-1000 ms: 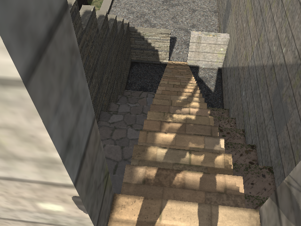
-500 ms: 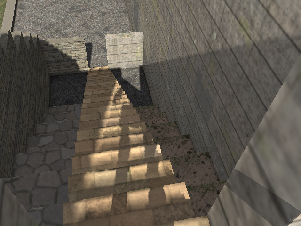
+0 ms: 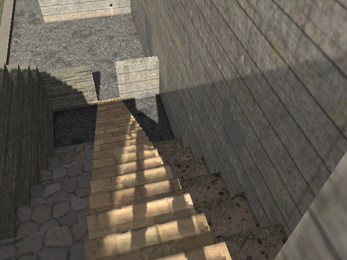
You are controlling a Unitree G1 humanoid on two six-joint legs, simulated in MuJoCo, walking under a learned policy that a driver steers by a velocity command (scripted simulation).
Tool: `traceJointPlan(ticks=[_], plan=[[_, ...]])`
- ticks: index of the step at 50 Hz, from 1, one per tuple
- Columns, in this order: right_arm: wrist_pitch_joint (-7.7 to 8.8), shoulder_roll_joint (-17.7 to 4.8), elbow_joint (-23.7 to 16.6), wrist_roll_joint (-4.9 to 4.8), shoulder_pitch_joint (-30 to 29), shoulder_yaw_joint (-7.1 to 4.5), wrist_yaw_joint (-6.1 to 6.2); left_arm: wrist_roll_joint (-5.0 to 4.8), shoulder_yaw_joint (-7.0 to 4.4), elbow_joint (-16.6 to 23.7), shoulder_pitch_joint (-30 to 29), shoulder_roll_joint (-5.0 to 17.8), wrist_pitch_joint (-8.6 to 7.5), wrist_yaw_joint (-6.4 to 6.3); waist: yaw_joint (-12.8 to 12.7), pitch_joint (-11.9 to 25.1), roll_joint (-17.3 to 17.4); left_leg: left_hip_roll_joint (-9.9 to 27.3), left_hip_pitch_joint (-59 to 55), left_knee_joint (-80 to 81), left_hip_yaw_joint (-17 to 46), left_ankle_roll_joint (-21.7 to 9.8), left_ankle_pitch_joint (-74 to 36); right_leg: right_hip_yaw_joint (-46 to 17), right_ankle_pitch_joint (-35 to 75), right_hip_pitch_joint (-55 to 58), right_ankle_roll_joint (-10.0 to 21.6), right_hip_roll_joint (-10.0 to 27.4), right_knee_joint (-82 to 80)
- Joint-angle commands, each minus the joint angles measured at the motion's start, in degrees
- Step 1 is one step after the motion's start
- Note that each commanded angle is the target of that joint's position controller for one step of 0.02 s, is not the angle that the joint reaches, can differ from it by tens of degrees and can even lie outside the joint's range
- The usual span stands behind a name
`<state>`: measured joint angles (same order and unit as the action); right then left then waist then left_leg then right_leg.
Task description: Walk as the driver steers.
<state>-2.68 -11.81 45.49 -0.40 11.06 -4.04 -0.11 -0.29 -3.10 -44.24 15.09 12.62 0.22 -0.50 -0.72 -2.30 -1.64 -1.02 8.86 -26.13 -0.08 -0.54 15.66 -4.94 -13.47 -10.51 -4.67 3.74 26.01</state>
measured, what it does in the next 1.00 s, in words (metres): walks ahead: left foot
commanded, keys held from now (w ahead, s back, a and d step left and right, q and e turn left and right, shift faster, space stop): no key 0.34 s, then w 0.66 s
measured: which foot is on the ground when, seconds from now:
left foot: down 0.00-0.74, up 0.76-0.94, down 0.96-1.00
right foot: down 0.00-0.96, up 0.98-1.00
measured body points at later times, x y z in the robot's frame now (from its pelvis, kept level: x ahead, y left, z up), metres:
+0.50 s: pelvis +0.02 -0.03 +0.00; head +0.02 -0.03 +0.45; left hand +0.06 +0.22 -0.14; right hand +0.07 -0.30 -0.14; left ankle -0.02 +0.11 -0.74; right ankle +0.00 -0.17 -0.74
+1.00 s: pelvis +0.12 +0.02 -0.02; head +0.14 +0.03 +0.42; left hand +0.09 +0.25 -0.18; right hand +0.15 -0.25 -0.16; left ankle +0.13 +0.13 -0.74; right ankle +0.00 -0.16 -0.71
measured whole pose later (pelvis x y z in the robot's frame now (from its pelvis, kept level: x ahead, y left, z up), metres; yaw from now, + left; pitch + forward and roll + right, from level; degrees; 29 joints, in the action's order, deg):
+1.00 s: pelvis +0.12 +0.02 -0.02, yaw +1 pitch +0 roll -1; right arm 3.5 -12.3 58.2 -0.3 17.2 -5.6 1.4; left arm -2.6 -2.9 -55.4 24.4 9.8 -1.5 -1.1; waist -0.8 -1.6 -0.9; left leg 1.2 20.9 -42.1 -1.3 -1.8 19.7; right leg -6.1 -31.1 -10.1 -1.2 1.5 47.7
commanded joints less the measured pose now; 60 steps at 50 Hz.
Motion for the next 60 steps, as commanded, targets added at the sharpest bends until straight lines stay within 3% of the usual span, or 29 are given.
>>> traceJointPlan(ticks=[1, 3, 4, 7, 17, 22, 27, 29, 31, 32, 34, 37, 38, 39, 40, 43, 45, 47, 48, 49, 50, 51, 52, 54, 55, 56, 57, 58, 60], plan=[[-0.17, -8.5, -1.6, -0.02, 1.6, -2.37, 0.06, 0.88, -1.31, 2.1, 1.7, 4.3, -0.63, 0.29, 0.4, 0.7, -1.5, 4.9, 1.7, 5.1, 5.7, -2.5, -9.7, -1.3, 10.2, 3.0, 2.4, 0.9, -3.4], [-0.77, -7.8, -1.7, -0.14, -0.1, -2.15, 0.47, 0.64, -1.38, 0.6, 2.6, 4.6, -1.06, 0.39, 0.3, -0.6, -1.4, 5.0, 0.5, 4.8, 4.8, -2.4, -12.0, -1.4, 8.8, 0.3, 2.3, 0.6, -5.3], [-0.31, -5.9, -1.7, 0.59, -0.7, -1.52, 1.24, 0.30, -1.97, 0.2, 1.3, 6.0, -1.42, -0.88, 0.5, -0.4, 0.3, 5.0, -0.1, 5.3, 4.5, -2.1, -15.5, -0.6, 9.2, 0.8, 1.9, -0.2, -5.0], [-0.04, -7.7, 0.3, 0.19, 1.1, -1.88, 2.15, 0.24, -2.04, -1.4, 1.9, 6.0, -2.25, -1.91, 0.7, 0.6, 0.2, 5.5, -2.5, 5.1, 4.5, -1.4, -19.0, -0.4, 12.5, 1.7, 1.8, -0.3, -5.7], [-1.50, -7.7, 4.9, 0.32, 2.5, -1.25, 3.10, -0.19, -2.10, -6.0, 2.9, 6.1, -2.35, -1.23, 0.7, 1.8, 1.3, 6.1, -3.3, 5.3, 3.9, -0.9, -17.7, -0.5, 13.2, 2.5, 2.6, -0.3, -7.1], [-1.90, -6.8, 7.0, -0.08, 3.7, -0.64, 4.25, 0.09, -1.64, -7.2, 1.9, 5.3, -1.67, -2.40, 1.0, -1.6, -0.9, 3.9, -0.1, 4.6, 1.6, -1.2, 0.5, -0.6, -9.8, -1.6, 4.2, -1.7, -10.0], [0.04, -7.4, 8.0, -0.74, 6.8, -0.81, 5.09, -0.57, -1.46, -6.3, 1.5, 4.3, -2.86, -2.56, 1.3, -5.6, 0.5, 4.0, 6.6, 2.2, 2.7, -4.7, 14.2, -1.6, -21.9, -6.7, 7.6, -1.9, -5.9], [0.88, -7.8, 8.8, -0.84, 8.5, -0.93, 5.12, -0.81, -1.24, -5.8, 1.1, 3.4, -3.66, -2.33, 1.3, -5.5, 3.9, 5.4, 5.6, 2.8, 5.8, -6.4, 13.1, 0.5, -18.1, -9.1, 7.5, -3.1, -1.3], [1.04, -9.5, 12.5, -1.30, 15.1, -1.75, 5.79, -0.12, -0.86, -5.9, 3.2, 2.4, -4.35, -1.49, 1.9, -4.0, 8.9, 7.4, -0.6, 0.7, 9.2, -7.4, 0.2, 4.5, -6.6, -13.4, 6.2, -4.7, 6.7], [0.28, -6.3, 13.7, -0.65, 15.3, -0.81, 5.80, 0.16, -0.16, -6.2, 4.0, 0.8, -3.19, -1.52, 1.7, -3.6, 9.0, 7.3, -0.1, 0.2, 8.3, -6.0, -6.7, 5.0, 3.3, -10.8, 5.8, -4.4, 7.0], [-0.28, -5.4, 14.2, -0.31, 14.5, -0.65, 5.77, -0.33, -0.53, -7.1, 7.1, 2.3, -2.08, -1.42, 0.7, -0.2, 1.8, 3.1, 1.4, -6.1, 2.8, -3.7, -16.4, 4.2, 16.7, -4.1, 5.7, -4.1, 7.6], [0.44, -4.4, 14.3, 0.21, 11.5, -0.23, 5.28, -1.18, -1.45, -9.0, 13.1, 4.7, -0.75, -1.43, -2.6, 2.9, -5.9, -0.2, 13.0, -18.0, -1.8, -1.3, -10.3, -4.0, 28.2, 8.4, 10.3, 1.4, 5.7], [0.98, -2.8, 13.6, 0.67, 8.3, 0.22, 4.55, -2.22, -2.36, -9.4, 17.1, 7.5, -1.18, -1.32, -5.0, 2.4, -8.9, -1.7, 22.4, -27.7, -1.6, -0.1, 14.2, -14.5, 29.8, 13.8, 15.1, 9.6, 1.5], [2.11, -2.0, 12.2, 0.46, 7.1, 0.39, 4.51, -1.65, -3.25, -9.8, 18.7, 10.2, -2.11, -0.69, -4.9, 0.0, -6.9, 0.7, 29.6, -38.2, 2.3, -0.2, 23.1, -23.9, 25.4, 13.5, 20.3, 17.1, -2.5], [3.08, -1.9, 11.1, -0.04, 5.4, 0.29, 4.47, -1.11, -3.41, -8.9, 15.9, 10.2, -2.88, -0.56, -4.0, -2.6, -4.0, 3.5, 33.7, -42.7, 5.2, -0.7, 21.7, -25.3, 20.4, 11.9, 21.7, 18.8, -4.0], [5.47, -4.0, 9.1, -1.26, 4.8, -0.82, 3.88, -1.27, -2.54, -6.2, 7.3, 6.4, -3.34, -0.99, -1.4, -5.4, -8.5, 8.7, 31.2, -27.8, 5.8, -2.0, 16.4, -15.4, 12.2, 6.9, 16.3, 14.0, -6.2], [6.55, -5.5, 9.9, -1.44, 7.3, -1.63, 2.73, -0.99, -3.18, -7.1, 6.5, 7.8, -2.78, -1.33, 0.0, -3.6, -9.6, 4.1, 15.9, -15.2, 0.0, -2.7, 10.8, -8.1, 8.4, -0.4, 13.7, 8.2, -6.9], [6.00, -5.3, 16.7, -0.73, 23.2, -3.08, 1.47, -2.01, -3.12, -7.9, 3.0, 7.1, -2.36, -1.28, 7.4, -0.5, -5.5, -1.8, -7.6, -8.2, -5.7, -2.8, -7.9, -0.9, 12.6, -11.6, 10.9, 3.5, 0.1], [5.29, -6.4, 19.5, 0.34, 30.9, -3.94, 1.49, -1.73, -2.19, -7.4, 1.3, 4.5, -2.64, -1.37, 10.6, 3.3, 2.4, 1.1, -16.6, -8.9, -2.3, -3.0, -13.6, 3.9, 12.2, -16.0, 8.1, -0.1, 12.2], [5.07, -10.4, 19.5, 0.22, 34.3, -4.21, 1.29, -2.25, -1.07, -5.4, 3.7, 1.0, -2.71, -1.06, 9.0, 7.3, 18.6, 16.1, -17.5, 3.9, 25.8, -12.5, -10.4, 5.2, -19.7, -21.8, 4.2, -8.6, 35.7], [5.86, -8.9, 17.4, 1.25, 29.4, -3.26, 0.70, -3.91, -1.27, -5.7, 5.8, 0.4, -3.19, -0.99, 6.9, 5.4, 16.3, 20.3, -11.3, 7.9, 40.2, -17.8, -1.8, -6.6, -24.1, -25.2, 6.0, -10.1, 47.3], [7.20, -8.4, 13.8, -0.05, 21.8, -3.02, 0.57, -5.05, -2.28, -5.8, 6.7, 4.0, -2.92, -1.30, 5.8, -1.7, 12.8, 21.4, -8.5, 6.3, 32.5, -17.7, -1.7, -5.6, -19.7, -31.4, 7.4, -6.8, 53.1], [8.07, -7.9, 12.6, -1.28, 19.2, -3.01, 0.03, -4.21, -2.18, -6.1, 5.8, 3.5, -2.77, -1.30, 5.0, -2.6, 11.8, 20.0, -7.8, 5.3, 28.5, -16.8, -3.0, -4.7, -15.6, -33.8, 9.5, -4.0, 55.1], [8.17, -3.9, 11.5, -0.66, 15.7, -1.50, 0.05, -2.33, -2.65, -5.8, 5.3, 2.7, -2.44, -1.36, 2.8, -1.9, 9.1, 17.8, -3.3, 4.5, 22.1, -14.3, -8.6, -4.2, -6.3, -31.1, 10.7, 0.5, 50.6], [8.62, -2.5, 12.5, -2.10, 17.8, -1.29, 0.84, -2.00, -1.97, -4.9, 5.5, 0.1, -1.89, -1.34, 1.9, -3.0, 12.5, 15.0, -1.3, 4.7, 17.3, -11.3, -7.7, -3.4, -4.3, -29.7, 10.5, 1.3, 46.9], [8.77, -2.6, 13.1, -2.20, 19.9, -1.21, 1.44, -2.28, -1.97, -4.9, 5.3, -0.2, -1.36, -1.11, 2.2, -3.7, 11.3, 14.6, -0.8, 6.1, 16.3, -11.4, -5.4, -2.7, -2.3, -29.8, 10.1, 2.2, 43.8], [8.66, -4.9, 12.7, -0.60, 20.7, -1.90, 1.43, -2.12, -1.60, -6.1, 6.3, -1.2, -0.51, -1.57, 2.1, -4.0, 7.7, 16.0, 0.1, 7.5, 17.1, -12.8, -7.1, -2.7, -3.3, -29.3, 9.4, 2.3, 41.4], [8.72, -6.9, 12.1, -0.64, 20.3, -2.49, 1.63, -1.95, -1.41, -5.6, 5.5, -1.4, 0.03, -1.91, 1.5, -5.2, 6.7, 16.0, 1.2, 8.2, 16.5, -12.8, -6.6, -2.7, -2.6, -29.7, 8.8, 3.4, 36.9], [7.72, -7.0, 12.1, -0.44, 20.9, -2.76, 2.25, -1.79, -1.36, -3.8, 0.4, -0.6, 0.67, -1.74, 2.2, -5.8, 5.8, 15.8, 1.2, 11.0, 14.9, -12.2, -5.5, -1.4, -1.5, -30.2, 8.3, 4.5, 27.6]])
